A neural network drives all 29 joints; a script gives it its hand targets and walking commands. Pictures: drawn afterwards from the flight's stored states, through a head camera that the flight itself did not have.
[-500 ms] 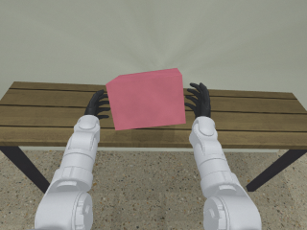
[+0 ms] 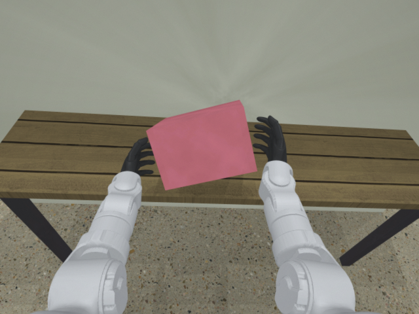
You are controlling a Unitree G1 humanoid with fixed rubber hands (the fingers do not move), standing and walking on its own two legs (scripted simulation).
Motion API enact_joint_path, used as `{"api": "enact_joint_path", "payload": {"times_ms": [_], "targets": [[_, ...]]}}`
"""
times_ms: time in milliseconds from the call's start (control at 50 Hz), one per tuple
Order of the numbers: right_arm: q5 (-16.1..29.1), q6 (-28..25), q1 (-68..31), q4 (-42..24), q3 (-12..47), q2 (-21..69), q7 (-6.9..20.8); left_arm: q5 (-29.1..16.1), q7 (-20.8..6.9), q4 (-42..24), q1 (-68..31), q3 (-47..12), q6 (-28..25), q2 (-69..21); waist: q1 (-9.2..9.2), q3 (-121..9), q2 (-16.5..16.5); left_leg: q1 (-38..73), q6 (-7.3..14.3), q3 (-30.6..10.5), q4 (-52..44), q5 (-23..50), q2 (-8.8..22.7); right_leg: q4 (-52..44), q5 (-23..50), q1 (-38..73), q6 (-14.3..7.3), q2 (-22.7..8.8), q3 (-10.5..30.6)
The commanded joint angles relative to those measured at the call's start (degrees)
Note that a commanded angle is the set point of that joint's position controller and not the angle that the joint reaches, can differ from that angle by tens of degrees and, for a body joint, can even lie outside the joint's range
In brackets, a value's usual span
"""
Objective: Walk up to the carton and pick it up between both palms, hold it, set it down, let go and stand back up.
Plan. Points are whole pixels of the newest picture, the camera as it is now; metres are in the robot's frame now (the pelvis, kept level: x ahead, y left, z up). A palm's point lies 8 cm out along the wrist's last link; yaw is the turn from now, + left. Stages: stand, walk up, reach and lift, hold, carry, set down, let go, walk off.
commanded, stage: set down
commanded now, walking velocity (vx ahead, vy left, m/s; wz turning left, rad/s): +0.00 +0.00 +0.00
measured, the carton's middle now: (205, 141) +0.50 +0.01 +0.03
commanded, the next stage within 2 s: none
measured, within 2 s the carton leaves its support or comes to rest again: neither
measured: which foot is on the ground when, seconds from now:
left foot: down 0.00-1.00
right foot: down 0.00-1.00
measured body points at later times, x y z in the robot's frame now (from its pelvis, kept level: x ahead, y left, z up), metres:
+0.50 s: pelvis +0.02 +0.00 +0.00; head +0.06 +0.03 +0.45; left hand +0.43 +0.15 +0.02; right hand +0.42 -0.14 +0.08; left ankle +0.02 +0.11 -0.75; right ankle +0.00 -0.10 -0.75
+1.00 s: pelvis +0.03 +0.01 +0.00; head +0.07 +0.04 +0.45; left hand +0.45 +0.16 +0.03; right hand +0.42 -0.14 +0.05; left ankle +0.02 +0.11 -0.75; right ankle +0.00 -0.10 -0.75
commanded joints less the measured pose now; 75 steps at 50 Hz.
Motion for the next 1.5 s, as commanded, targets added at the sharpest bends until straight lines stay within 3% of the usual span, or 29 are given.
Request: {"api": "enact_joint_path", "payload": {"times_ms": [0, 120, 200, 300, 420, 520, 640, 740, 880, 940, 1100, 1300, 1480], "targets": [[-3.5, -4.9, -38.3, 4.8, 14.5, 39.3, 11.5, -2.6, -10.4, -16.8, -62.5, -12.8, -16.0, -35.5, -1.87, -39.8, 6.0, 1.6, -1.9, 4.5, -5.0, 10.1, -1.2, 3.0, 28.5, 25.5, 4.9, -5.1, 1.6], [-5.0, -3.4, -35.0, 8.3, 11.5, 37.4, 10.8, 0.7, -12.7, -10.2, -56.2, -6.4, -14.7, -32.0, -1.48, -29.0, 3.6, 0.6, -1.3, 4.7, -6.5, 8.2, -1.1, 3.4, 33.3, 30.0, 6.4, -6.7, 3.0], [-5.4, -3.2, -33.7, 8.1, 11.2, 37.6, 10.6, 2.2, -13.6, -9.1, -54.0, -4.0, -14.3, -30.6, -0.64, -29.1, 3.0, 0.3, -1.0, 4.6, -7.0, 9.9, -0.9, 4.2, 37.4, 32.8, 6.7, -7.2, 3.3], [-5.7, -5.6, -35.4, 5.3, 13.4, 40.5, 10.9, 0.9, -12.5, -11.8, -58.2, -6.9, -17.2, -32.0, -0.22, -39.5, 4.3, -1.0, -1.4, 4.6, -5.6, 14.9, -0.9, 6.0, 42.4, 33.1, 6.3, -6.8, 2.7], [-6.8, -8.9, -36.6, 4.8, 15.3, 42.9, 10.9, -1.8, -10.8, -11.9, -63.0, -11.2, -22.4, -33.4, -1.66, -50.0, 5.5, -3.8, -2.0, 4.1, -2.7, 19.0, -0.9, 8.0, 47.4, 30.5, 5.8, -6.3, 2.6], [-8.8, -8.9, -34.7, 6.5, 12.2, 40.6, 10.9, -0.3, -11.5, -5.1, -59.2, -8.0, -22.3, -31.2, -1.78, -41.0, 4.1, -6.1, -1.8, 4.4, -3.4, 14.5, -0.9, 7.8, 45.5, 30.1, 6.1, -7.0, 2.8], [-10.1, -5.5, -32.8, 8.8, 7.5, 36.4, 10.7, 3.7, -14.6, 1.7, -52.4, -0.3, -17.6, -27.1, -1.11, -24.5, 2.2, -4.6, -0.7, 4.6, -6.3, 8.2, -0.3, 6.3, 39.0, 30.6, 6.9, -7.8, 3.1], [-10.7, -5.8, -34.6, 6.8, 5.9, 36.2, 10.9, 4.1, -14.8, 1.1, -54.4, -0.5, -16.8, -27.3, -0.99, -30.1, 4.3, -3.5, -1.3, 4.7, -6.0, 10.9, 0.2, 5.9, 34.5, 28.0, 5.7, -6.8, 1.9], [-13.6, -11.3, -38.7, 4.2, 6.3, 39.0, 12.2, 0.7, -12.3, 0.2, -60.5, -5.2, -23.9, -28.8, -0.75, -48.7, 7.0, -4.4, -2.9, 4.7, -0.6, 20.1, 0.6, 8.0, 36.9, 21.6, 4.1, -4.9, 0.0], [-14.6, -12.1, -38.0, 5.0, 5.3, 37.7, 12.1, 1.3, -12.4, 4.5, -58.4, -3.7, -24.8, -26.7, -0.68, -44.4, 6.1, -5.3, -2.7, 4.8, 0.4, 19.9, 0.4, 8.4, 37.9, 20.9, 4.4, -5.3, -0.1], [-15.1, -9.8, -38.3, 5.1, 2.6, 35.6, 11.1, 4.3, -15.2, 13.3, -53.3, 2.7, -21.7, -23.5, -0.64, -32.0, 3.2, -11.1, -0.9, 4.9, -3.0, 10.8, -0.1, 8.4, 38.9, 25.5, 5.7, -7.1, 1.5], [-17.8, -13.8, -39.8, 4.7, 2.2, 37.3, 11.3, 3.3, -14.2, 12.7, -57.2, 0.9, -26.1, -24.4, -1.45, -45.6, 5.5, -12.9, -2.3, 4.3, 1.0, 20.0, 0.3, 11.0, 45.1, 22.5, 5.2, -6.2, 0.6], [-18.7, -13.6, -37.7, 8.5, -0.3, 36.2, 10.5, 5.6, -15.2, 18.4, -53.5, 4.3, -25.6, -22.0, -1.52, -38.3, 3.9, -17.3, -1.6, 4.3, 0.3, 16.5, 0.1, 11.3, 46.3, 23.7, 6.0, -7.2, 1.3]]}}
